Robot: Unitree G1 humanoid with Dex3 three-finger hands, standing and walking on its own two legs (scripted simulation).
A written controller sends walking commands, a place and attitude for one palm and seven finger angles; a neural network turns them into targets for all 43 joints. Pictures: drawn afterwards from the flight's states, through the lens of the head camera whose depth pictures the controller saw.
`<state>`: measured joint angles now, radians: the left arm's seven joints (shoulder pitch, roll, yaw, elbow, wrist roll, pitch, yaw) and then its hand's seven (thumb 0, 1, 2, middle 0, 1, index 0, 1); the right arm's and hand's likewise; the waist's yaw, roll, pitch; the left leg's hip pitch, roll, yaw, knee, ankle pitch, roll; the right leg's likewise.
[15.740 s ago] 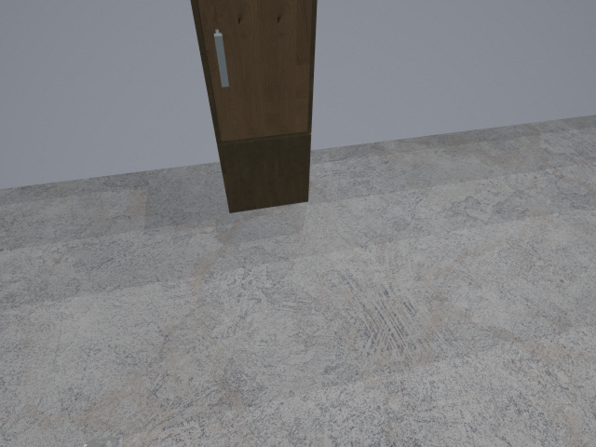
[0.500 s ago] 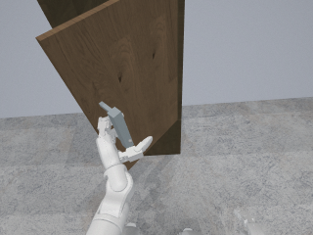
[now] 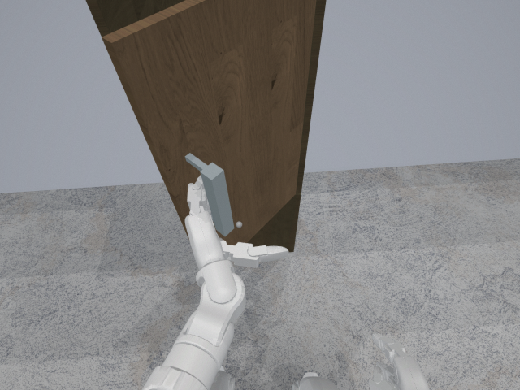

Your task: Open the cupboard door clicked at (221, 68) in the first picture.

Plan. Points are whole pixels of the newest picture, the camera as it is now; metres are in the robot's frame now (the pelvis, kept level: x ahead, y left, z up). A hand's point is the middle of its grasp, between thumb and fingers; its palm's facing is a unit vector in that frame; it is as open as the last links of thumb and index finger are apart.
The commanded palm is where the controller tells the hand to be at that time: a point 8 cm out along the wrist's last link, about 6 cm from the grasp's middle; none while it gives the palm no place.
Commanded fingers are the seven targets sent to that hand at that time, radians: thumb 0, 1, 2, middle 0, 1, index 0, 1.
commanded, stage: slide the hand sideways off the handle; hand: left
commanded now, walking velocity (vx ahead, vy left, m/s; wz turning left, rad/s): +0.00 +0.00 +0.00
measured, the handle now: (210, 196) +0.41 +0.09 +0.06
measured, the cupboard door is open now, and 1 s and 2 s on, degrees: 45 45 45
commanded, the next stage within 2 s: draw the hand back to the body in 1.20 s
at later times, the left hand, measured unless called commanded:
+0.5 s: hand (225, 251) +0.31 +0.06 +0.06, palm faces -0.04 -1.00 +0.02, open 16.4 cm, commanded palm +0.28 +0.11 +0.05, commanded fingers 0.00 -0.50 0.30 -0.15 -0.30 -0.15 -0.30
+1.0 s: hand (190, 292) +0.25 +0.10 +0.06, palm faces +0.02 -1.00 +0.00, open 16.3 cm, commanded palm +0.22 +0.16 +0.05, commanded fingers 0.00 -0.50 0.30 -0.15 -0.30 -0.15 -0.30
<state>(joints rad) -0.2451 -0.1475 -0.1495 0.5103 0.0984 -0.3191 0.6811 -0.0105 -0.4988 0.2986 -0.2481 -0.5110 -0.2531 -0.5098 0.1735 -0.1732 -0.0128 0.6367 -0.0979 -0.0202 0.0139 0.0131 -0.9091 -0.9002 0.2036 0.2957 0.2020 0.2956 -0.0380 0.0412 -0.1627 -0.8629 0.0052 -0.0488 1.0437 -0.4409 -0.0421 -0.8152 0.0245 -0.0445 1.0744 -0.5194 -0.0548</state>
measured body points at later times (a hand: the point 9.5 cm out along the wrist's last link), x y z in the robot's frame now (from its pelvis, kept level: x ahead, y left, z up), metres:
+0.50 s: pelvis +0.00 +0.05 +0.00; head +0.05 +0.04 +0.44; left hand +0.31 +0.11 +0.06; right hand +0.14 -0.18 -0.11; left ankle +0.04 +0.15 -0.66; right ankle +0.00 -0.08 -0.66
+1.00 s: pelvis +0.01 +0.02 -0.01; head +0.06 +0.01 +0.44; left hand +0.24 +0.15 +0.06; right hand +0.20 -0.19 -0.09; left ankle +0.04 +0.15 -0.66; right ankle +0.00 -0.09 -0.66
